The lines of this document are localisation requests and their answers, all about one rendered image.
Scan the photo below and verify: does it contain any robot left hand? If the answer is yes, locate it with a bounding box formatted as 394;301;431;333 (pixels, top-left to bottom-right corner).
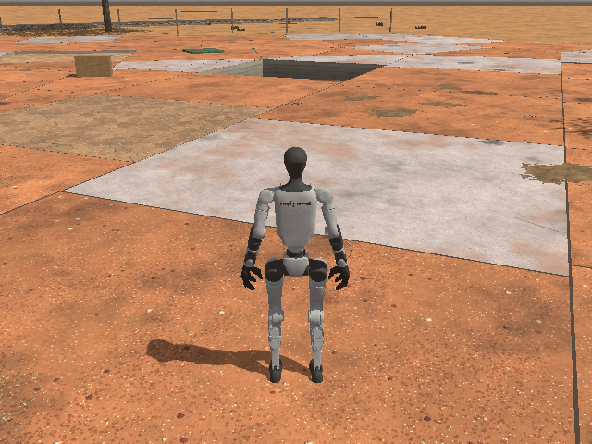
240;265;263;290

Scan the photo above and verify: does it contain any robot head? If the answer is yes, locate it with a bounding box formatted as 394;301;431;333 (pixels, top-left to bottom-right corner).
279;147;312;192

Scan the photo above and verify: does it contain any robot right upper arm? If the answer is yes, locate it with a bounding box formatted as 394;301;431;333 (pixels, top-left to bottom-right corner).
314;187;339;239

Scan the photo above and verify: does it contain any robot left upper arm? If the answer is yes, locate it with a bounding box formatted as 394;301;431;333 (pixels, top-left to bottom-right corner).
252;187;277;239

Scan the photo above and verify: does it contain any robot left forearm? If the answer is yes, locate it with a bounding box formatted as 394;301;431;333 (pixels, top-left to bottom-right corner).
243;225;262;267

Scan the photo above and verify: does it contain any robot right hand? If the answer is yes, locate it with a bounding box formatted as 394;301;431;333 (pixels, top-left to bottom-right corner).
328;265;350;290

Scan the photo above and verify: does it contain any robot right forearm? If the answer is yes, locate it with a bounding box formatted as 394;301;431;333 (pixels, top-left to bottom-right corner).
329;224;348;267

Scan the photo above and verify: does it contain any robot left thigh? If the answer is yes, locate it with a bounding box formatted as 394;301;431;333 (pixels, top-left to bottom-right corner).
265;258;284;326

